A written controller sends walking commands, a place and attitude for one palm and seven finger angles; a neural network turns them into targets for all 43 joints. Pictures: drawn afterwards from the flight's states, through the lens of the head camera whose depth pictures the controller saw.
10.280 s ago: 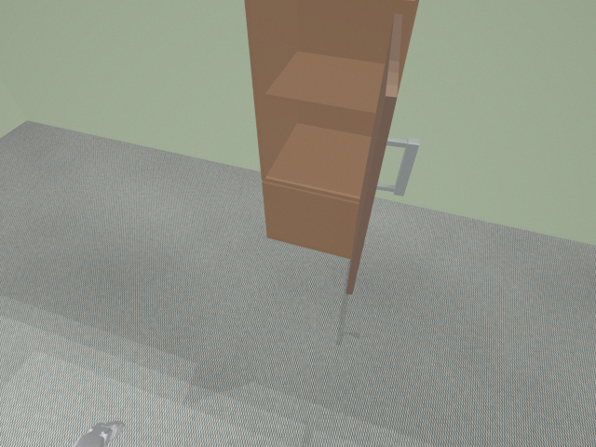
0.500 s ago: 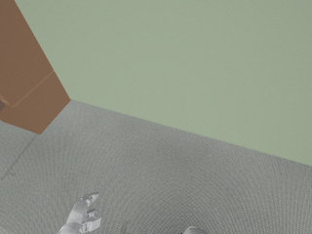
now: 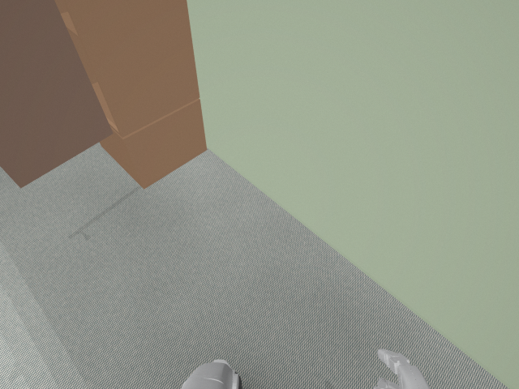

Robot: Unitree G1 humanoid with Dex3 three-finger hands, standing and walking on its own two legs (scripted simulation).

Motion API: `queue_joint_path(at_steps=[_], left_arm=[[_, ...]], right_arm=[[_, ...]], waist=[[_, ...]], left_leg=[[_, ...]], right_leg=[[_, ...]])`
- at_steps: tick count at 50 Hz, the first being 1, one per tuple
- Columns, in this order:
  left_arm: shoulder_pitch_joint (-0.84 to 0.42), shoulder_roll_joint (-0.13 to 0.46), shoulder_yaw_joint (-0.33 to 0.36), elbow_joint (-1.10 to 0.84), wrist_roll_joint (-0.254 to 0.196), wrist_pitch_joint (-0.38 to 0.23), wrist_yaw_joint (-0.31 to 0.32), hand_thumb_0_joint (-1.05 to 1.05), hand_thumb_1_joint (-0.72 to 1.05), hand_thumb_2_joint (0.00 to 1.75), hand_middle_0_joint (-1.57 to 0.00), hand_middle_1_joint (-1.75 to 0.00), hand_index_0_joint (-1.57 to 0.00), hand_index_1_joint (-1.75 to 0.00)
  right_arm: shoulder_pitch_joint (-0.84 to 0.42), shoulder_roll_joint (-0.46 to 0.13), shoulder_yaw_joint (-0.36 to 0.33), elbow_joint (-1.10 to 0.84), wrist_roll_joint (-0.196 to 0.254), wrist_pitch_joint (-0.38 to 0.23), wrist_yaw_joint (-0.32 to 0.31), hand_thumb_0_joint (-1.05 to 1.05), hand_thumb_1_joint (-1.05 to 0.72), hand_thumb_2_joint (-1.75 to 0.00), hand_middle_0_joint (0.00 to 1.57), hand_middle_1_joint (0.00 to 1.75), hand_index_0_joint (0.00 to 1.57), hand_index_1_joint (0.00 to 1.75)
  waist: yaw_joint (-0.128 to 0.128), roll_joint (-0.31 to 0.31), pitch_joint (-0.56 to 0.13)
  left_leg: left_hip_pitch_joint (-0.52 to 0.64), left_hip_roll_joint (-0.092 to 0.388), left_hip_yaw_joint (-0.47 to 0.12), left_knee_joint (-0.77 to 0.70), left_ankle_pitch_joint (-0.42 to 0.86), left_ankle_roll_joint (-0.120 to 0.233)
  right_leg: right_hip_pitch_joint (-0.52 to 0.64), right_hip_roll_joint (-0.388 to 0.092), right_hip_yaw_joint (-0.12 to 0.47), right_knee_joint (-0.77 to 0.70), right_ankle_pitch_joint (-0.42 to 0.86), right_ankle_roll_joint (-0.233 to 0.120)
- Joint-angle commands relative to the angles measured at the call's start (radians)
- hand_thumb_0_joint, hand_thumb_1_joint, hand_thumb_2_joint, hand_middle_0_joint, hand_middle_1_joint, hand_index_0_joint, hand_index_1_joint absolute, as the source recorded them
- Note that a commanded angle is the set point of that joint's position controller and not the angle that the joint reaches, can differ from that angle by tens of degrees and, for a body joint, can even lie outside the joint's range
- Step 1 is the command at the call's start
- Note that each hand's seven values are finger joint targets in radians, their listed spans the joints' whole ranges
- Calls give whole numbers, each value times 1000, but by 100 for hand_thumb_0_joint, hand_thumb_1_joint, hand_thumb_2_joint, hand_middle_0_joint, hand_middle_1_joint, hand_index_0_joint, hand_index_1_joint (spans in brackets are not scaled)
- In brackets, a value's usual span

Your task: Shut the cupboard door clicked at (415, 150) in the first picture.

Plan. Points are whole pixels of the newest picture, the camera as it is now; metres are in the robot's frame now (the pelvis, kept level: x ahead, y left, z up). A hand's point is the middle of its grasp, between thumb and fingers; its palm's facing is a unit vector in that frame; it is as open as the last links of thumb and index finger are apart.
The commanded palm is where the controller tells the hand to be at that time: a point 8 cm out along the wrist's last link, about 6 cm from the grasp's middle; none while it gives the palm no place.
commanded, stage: walk to a spot facing it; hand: left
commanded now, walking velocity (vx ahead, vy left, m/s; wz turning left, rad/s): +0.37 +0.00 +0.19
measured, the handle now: out of the picture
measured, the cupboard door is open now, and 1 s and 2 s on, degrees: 96 96 96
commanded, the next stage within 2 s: turn to face it in 0.70 s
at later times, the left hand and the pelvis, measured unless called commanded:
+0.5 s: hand (175, 278) +0.31 +0.22 -0.15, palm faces +0.01 -0.98 -0.17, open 7.4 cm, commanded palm none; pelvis +0.19 +0.04 +0.01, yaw +0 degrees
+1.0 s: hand (210, 245) +0.40 +0.17 -0.15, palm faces +0.08 -0.97 -0.23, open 7.2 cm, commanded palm none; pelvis +0.38 -0.01 +0.01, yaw +3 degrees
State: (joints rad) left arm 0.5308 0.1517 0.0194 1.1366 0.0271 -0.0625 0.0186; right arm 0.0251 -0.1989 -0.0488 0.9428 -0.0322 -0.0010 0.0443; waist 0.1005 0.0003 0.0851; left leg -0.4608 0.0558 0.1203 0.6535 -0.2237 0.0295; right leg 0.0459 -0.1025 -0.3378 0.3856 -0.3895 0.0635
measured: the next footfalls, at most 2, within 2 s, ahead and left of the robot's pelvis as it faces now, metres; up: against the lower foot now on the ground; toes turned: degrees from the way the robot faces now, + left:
left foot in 0.02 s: +0.14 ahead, +0.09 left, +0.00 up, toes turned +8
right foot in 0.68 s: +0.42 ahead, -0.09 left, +0.00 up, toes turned -10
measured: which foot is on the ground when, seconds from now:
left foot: up 0.00-0.00, down 0.02-0.68, up 0.70-1.00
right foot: down 0.00-0.02, up 0.04-0.66, down 0.68-1.00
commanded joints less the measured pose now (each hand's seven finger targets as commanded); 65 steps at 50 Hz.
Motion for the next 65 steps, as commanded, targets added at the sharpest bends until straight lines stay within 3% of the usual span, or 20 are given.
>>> queue_joint_path(at_steps=[1, 2, 3, 6, 9, 26, 31, 32, 33, 34, 35, 38, 41, 44, 55, 58, 59, 60, 61, 65], left_arm=[[-3, 134, 30, -77, -17, -20, -9, 0, 90, 90, -20, -30, -20, -30], [-49, 105, 17, -125, -19, -20, -13, 0, 90, 90, -20, -30, -20, -30], [-119, 136, 26, -138, -19, -13, -7, 0, 90, 90, -20, -30, -20, -30], [-155, 85, 34, -89, -8, 6, -15, 0, 90, 90, -20, -30, -20, -30], [-95, 36, 37, -70, 2, 38, -16, 0, 90, 90, -20, -30, -20, -30], [-563, 59, 36, -252, -8, 44, -43, 0, 90, 90, -20, -30, -20, -30], [-355, 85, 38, -197, -7, 23, -32, 0, 90, 90, -20, -30, -20, -30], [-226, 103, 48, -155, -2, 13, -29, 0, 90, 90, -20, -30, -20, -30], [-83, 175, 67, -108, 3, -1, -22, 0, 90, 90, -20, -30, -20, -30], [19, 271, 91, -83, -3, -8, -12, 0, 90, 90, -20, -30, -20, -30], [-3, 291, 92, -87, -22, -1, -9, 0, 90, 90, -20, -30, -20, -30], [-230, 154, 53, -126, -22, -1, -2, 0, 90, 90, -20, -30, -20, -30], [-267, 86, 29, -115, -12, -17, 4, 0, 90, 90, -20, -30, -20, -30], [-261, 85, 30, -114, -11, -22, 5, 0, 90, 90, -20, -30, -20, -30], [-166, 166, 59, -116, -2, 27, 14, 0, 90, 90, -20, -30, -20, -30], [-186, 193, 71, -136, -7, 38, 14, 0, 90, 90, -20, -30, -20, -30], [-201, 189, 73, -155, -17, 41, 11, 0, 90, 90, -20, -30, -20, -30], [-206, 132, 66, -199, -31, 44, 2, 0, 90, 90, -20, -30, -20, -30], [-270, 151, 54, -241, -22, 56, 8, 0, 90, 90, -20, -30, -20, -30], [-296, 147, 75, -226, -8, 80, 4, 0, 90, 90, -20, -30, -20, -30]], right_arm=[[387, -231, -51, 33, -8, -46, -27, 0, -90, -90, 20, 30, 20, 30], [469, -290, -65, 55, 11, -47, -44, 0, -90, -90, 20, 30, 20, 30], [445, -279, -64, 65, 24, -39, -53, 0, -90, -90, 20, 30, 20, 30], [242, -137, -27, 25, 23, -64, -60, 0, -90, -90, 20, 30, 20, 30], [244, -77, -9, 49, 25, -77, -61, 0, -90, -90, 20, 30, 20, 30], [540, -68, -1, 158, 4, -86, -87, 0, -90, -90, 20, 30, 20, 30], [522, -115, -4, 182, 11, -77, -87, 0, -90, -90, 20, 30, 20, 30], [495, -119, -5, 176, 17, -78, -86, 0, -90, -90, 20, 30, 20, 30], [475, -94, -4, 164, 31, -81, -75, 0, -90, -90, 20, 30, 20, 30], [518, -36, 1, 142, 43, -89, -73, 0, -90, -90, 20, 30, 20, 30], [480, -58, -6, 127, 42, -83, -75, 0, -90, -90, 20, 30, 20, 30], [387, 5, -5, 125, 21, -46, -63, 0, -90, -90, 20, 30, 20, 30], [473, 58, -1, 157, 10, -10, -57, 0, -90, -90, 20, 30, 20, 30], [454, 57, -2, 141, 10, 8, -52, 0, -90, -90, 20, 30, 20, 30], [77, -8, -3, -19, 13, 16, -24, 0, -90, -90, 20, 30, 20, 30], [160, -61, -18, -22, 7, 12, -31, 0, -90, -90, 20, 30, 20, 30], [249, -119, -35, -7, 3, 4, -33, 0, -90, -90, 20, 30, 20, 30], [316, -238, -62, -8, 2, -3, -40, 0, -90, -90, 20, 30, 20, 30], [352, -272, -61, 7, 21, 10, -45, 0, -90, -90, 20, 30, 20, 30], [129, -186, -46, -66, 12, 12, -59, 0, -90, -90, 20, 30, 20, 30]], waist=[[-228, 180, -312], [-249, 280, -346], [-236, 106, -283], [-128, -5, -77], [-79, 96, -29], [-170, 57, 92], [-70, 70, -47], [-7, 74, -109], [51, 1, -194], [47, -205, -317], [29, -105, -315], [-72, 7, -5], [-144, -27, -6], [-156, -92, -48], [-55, -143, -26], [-111, -92, -99], [-162, 31, -171], [-181, 346, -227], [-189, 290, -245], [-121, 141, -120]], left_leg=[[702, 175, -290, -193, 66, 113], [852, 366, -592, -280, 307, 208], [789, 393, -539, -305, 342, 234], [400, 275, -314, -381, 312, 124], [279, 188, -191, -453, 260, 76], [604, 237, -141, -422, 617, 105], [580, 204, -53, -151, 1068, 74], [497, 172, -24, 4, 1008, 45], [274, 123, -6, 244, 729, 16], [-15, -56, 15, 593, -162, -32], [-58, -45, -99, 751, -338, -10], [-53, 66, -152, 693, -134, -9], [18, 69, -132, 567, -66, -33], [2, 66, -106, 457, -22, -63], [-12, 25, -7, 91, -88, -68], [197, -20, 17, -104, 6, -47], [388, 48, -72, -206, 230, -12], [549, 331, -451, -240, 715, 132], [516, 390, -481, -250, 802, 208], [279, 242, -376, -338, 231, 147]], right_leg=[[-393, -82, 49, 637, 355, -34], [-664, 23, 149, 862, -177, -10], [-710, -19, 242, 930, -160, -34], [-625, -99, 302, 892, 35, -24], [-565, -78, 291, 817, 135, -11], [-785, 5, 242, 395, 228, -60], [-393, 126, 162, 212, 171, -131], [-201, 128, 165, 137, 259, -140], [76, -10, 310, 132, 387, -196], [301, -326, 764, 66, 645, -337], [225, -396, 817, -29, 640, -393], [-257, -277, 569, -159, 318, -264], [-374, -193, 368, -190, 412, -198], [-342, -169, 254, -161, 563, -187], [-127, -250, 196, 8, 736, -172], [-151, -240, 136, 229, 762, -122], [-272, -197, 112, 420, 607, -74], [-550, -27, 107, 683, -118, 12], [-578, -7, 232, 787, -301, 10], [-587, -38, 316, 793, -78, 13]])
